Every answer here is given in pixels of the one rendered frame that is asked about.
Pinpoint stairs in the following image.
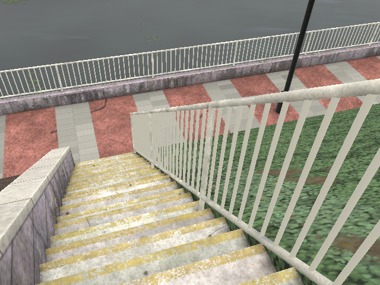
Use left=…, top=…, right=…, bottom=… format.
left=35, top=152, right=304, bottom=285

